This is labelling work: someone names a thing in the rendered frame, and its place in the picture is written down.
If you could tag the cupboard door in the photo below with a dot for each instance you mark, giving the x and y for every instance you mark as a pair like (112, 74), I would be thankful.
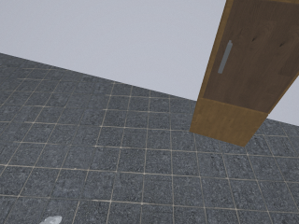
(263, 59)

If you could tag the handle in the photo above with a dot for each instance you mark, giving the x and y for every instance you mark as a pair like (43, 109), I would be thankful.
(225, 56)

